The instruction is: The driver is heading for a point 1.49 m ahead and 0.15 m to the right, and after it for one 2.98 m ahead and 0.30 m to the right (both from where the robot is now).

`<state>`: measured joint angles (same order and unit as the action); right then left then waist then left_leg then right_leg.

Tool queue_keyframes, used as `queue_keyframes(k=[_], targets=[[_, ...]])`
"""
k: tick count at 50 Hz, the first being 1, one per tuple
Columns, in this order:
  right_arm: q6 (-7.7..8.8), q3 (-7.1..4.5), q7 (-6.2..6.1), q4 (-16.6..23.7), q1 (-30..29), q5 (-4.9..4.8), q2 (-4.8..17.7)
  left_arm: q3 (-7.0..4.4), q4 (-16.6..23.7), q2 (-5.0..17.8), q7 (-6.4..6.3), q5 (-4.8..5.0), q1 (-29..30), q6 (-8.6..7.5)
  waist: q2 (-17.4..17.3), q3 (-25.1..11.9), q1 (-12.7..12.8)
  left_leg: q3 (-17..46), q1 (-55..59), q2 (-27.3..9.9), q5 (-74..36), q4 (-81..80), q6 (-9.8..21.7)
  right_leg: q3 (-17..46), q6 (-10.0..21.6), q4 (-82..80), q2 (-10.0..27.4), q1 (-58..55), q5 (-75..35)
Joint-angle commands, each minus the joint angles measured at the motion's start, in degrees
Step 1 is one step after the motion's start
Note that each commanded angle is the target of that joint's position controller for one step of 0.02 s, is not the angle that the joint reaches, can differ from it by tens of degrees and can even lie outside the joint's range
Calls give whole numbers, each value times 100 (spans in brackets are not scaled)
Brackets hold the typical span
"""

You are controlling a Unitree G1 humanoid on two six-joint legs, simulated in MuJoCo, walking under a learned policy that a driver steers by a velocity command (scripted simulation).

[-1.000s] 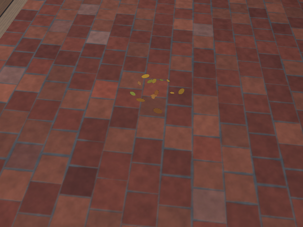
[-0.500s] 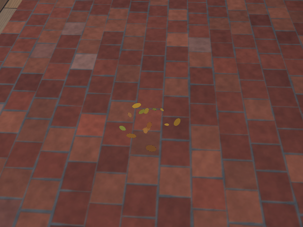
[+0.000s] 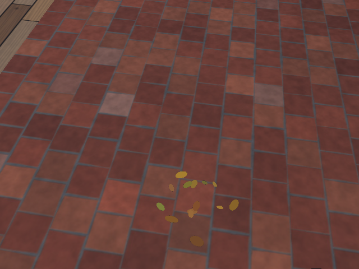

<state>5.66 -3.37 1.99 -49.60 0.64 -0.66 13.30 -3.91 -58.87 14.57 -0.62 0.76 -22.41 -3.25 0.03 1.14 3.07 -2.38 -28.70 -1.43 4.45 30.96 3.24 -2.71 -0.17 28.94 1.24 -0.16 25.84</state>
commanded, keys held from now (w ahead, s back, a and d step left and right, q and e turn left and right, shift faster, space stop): w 1.00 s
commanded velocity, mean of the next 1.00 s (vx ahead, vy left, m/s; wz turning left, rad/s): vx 0.50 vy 0.00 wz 0.00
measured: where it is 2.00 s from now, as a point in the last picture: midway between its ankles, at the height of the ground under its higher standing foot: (193, 116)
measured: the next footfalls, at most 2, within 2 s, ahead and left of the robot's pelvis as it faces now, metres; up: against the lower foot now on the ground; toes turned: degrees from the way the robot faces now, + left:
right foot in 0.54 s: +0.48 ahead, -0.13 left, +0.00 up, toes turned -3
left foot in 1.08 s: +0.79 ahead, +0.11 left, +0.00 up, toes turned +3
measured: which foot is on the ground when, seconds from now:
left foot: down 0.00-0.56, up 0.58-1.00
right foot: down 0.00-0.00, up 0.02-0.52, down 0.54-1.00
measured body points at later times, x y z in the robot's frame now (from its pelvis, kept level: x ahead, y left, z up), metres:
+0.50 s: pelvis +0.27 -0.01 +0.01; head +0.30 -0.01 +0.46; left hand +0.49 +0.22 -0.09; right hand +0.23 -0.27 -0.13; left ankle +0.12 +0.11 -0.72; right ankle +0.44 -0.13 -0.70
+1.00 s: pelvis +0.55 -0.02 +0.02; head +0.58 -0.02 +0.47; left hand +0.52 +0.24 -0.12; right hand +0.75 -0.26 -0.09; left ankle +0.74 +0.12 -0.69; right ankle +0.44 -0.13 -0.72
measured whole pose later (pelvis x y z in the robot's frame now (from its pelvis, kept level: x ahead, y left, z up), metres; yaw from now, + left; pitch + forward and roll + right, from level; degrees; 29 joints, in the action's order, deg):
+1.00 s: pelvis +0.55 -0.02 +0.02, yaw +0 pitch +2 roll -2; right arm 4.2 -3.3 1.2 -51.0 1.3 -1.0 13.6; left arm -3.5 -58.3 13.6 -0.3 0.8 -21.1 -4.6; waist -2.1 0.2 4.2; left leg 0.4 -35.7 -5.3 -2.9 32.3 1.4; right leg -3.5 1.5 11.8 -2.6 -2.6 16.3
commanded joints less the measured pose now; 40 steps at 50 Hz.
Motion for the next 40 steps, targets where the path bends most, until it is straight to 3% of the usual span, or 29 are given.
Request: queue_keyframes(k=[1,2,3,4,5,7,10,12,16,20,22,24,25,26,27,28,29,30,31,32,33,35,38,40], targets=[[-20,-403,-57,-409,2582,18,1441,99,375,127,58,-24,-327,-270,-1474,-2352,-984,4413,5237,-2133,1177,-1308,1594,678,147,4405,-426,3855,657],[-1,-293,-57,-346,2128,-16,1123,-37,512,624,89,141,153,-369,-1138,-1609,-936,3762,4626,-1954,1514,-1391,1300,919,284,4858,-51,4409,461],[3,-224,-64,-196,1610,2,913,-45,634,701,74,194,567,-403,-757,-1025,-796,2975,3766,-1762,1292,-1495,1103,732,376,4723,279,4444,-55],[13,-163,-42,-141,1200,62,730,-75,662,673,32,127,782,-381,-396,-571,-617,2389,2866,-1541,908,-1722,1005,629,380,4333,512,4208,-530],[45,-111,-29,-125,988,118,569,-119,636,613,-6,69,711,-302,-483,-399,-398,1979,2288,-1336,605,-1905,900,677,390,3973,702,3815,-835],[66,-98,-20,-201,1014,117,537,-103,561,355,-21,40,483,-153,-555,-290,-226,1561,1785,-1169,302,-2202,927,638,342,3641,779,3407,-1080],[88,-150,-122,-344,1342,106,799,-134,720,376,-47,-15,915,-86,-345,-34,-249,1222,1818,-1160,-277,-2426,1023,601,172,2900,817,3886,-1760],[57,-145,-188,-416,1544,90,824,-137,843,349,-28,-50,1297,-99,-300,34,-333,1024,2017,-1111,-554,-2454,961,575,87,2264,791,4137,-2361],[19,-127,-244,-533,1880,34,849,-66,1042,203,64,-15,2054,-145,-345,196,-560,599,2160,-921,-541,-2507,784,341,71,1012,566,3914,-3256],[-67,-151,-259,-744,2302,-5,900,2,1263,195,184,34,2691,-184,-313,413,-769,571,2857,-1147,-566,-2304,790,272,127,359,428,4052,-3091],[-129,-186,-280,-816,2376,-22,947,15,1376,244,257,48,2851,-222,-351,454,-749,617,3238,-1332,-835,-2067,751,287,238,160,390,4085,-2739],[-179,-226,-298,-822,2276,-35,1021,-25,1373,391,302,58,2642,-255,-459,306,-551,612,3445,-1426,-1591,-1720,647,202,392,11,258,3631,-2314],[-200,-244,-302,-791,2146,-41,1077,-90,1290,533,299,46,2282,-268,-554,64,-326,540,3442,-1374,-2540,-1319,575,48,490,-30,74,3012,-2158],[-229,-223,-300,-757,2005,-48,1027,-209,1051,733,278,23,1500,-271,-525,-389,91,331,3259,-1130,-3338,-436,446,-117,638,-139,-128,1921,-2240],[-234,-145,-296,-664,1980,1,855,-345,752,1076,232,-25,413,-267,-283,-1153,489,116,2345,-820,-2748,977,260,352,912,93,293,176,-2407],[-131,48,-232,-588,2638,57,225,-488,585,1656,199,-95,-372,-235,1026,-2082,345,-108,-60,119,-251,3352,-182,2902,1830,-146,1817,-2215,-1638],[26,60,-191,-656,2536,2,284,-347,562,1280,209,-40,-405,-218,1383,-2455,372,718,-939,457,2797,4325,-171,4475,2024,-1069,2192,-2492,-1154],[128,-82,-160,-500,1994,-164,794,-236,631,960,198,-2,80,-230,1073,-1639,333,896,-1482,68,2598,4736,-43,3725,1693,-1144,1977,-1846,-899],[165,-90,-176,-384,1577,-211,856,-169,772,761,186,-18,600,-234,687,-1039,192,705,-1494,-258,2068,4567,26,2920,1495,-1262,1768,-948,-1183],[144,-120,-218,-362,1376,-145,812,-109,817,584,207,-71,979,-245,343,-594,12,598,-1261,-480,1631,4168,22,2345,1396,-1483,1553,-56,-1589],[66,-162,-253,-390,1448,-86,746,-56,830,424,224,-128,1176,-275,405,-405,-207,639,-869,-663,1350,3815,27,1934,1287,-1673,1346,535,-1851],[-88,-144,-270,-455,1677,-59,470,-45,757,405,240,-128,1163,-298,491,-298,-393,605,-461,-746,1151,3455,-18,1557,1314,-1978,1199,1067,-2030],[-159,-169,-297,-285,1235,4,488,-102,622,679,140,-118,869,-319,337,-35,-380,557,-921,-798,478,2677,-188,1227,1404,-2232,1192,1104,-2440],[-146,-172,-275,-159,844,40,472,-103,555,712,76,-99,688,-292,302,41,-294,531,-1137,-776,-173,1998,-267,1015,1325,-2275,1126,945,-2622]])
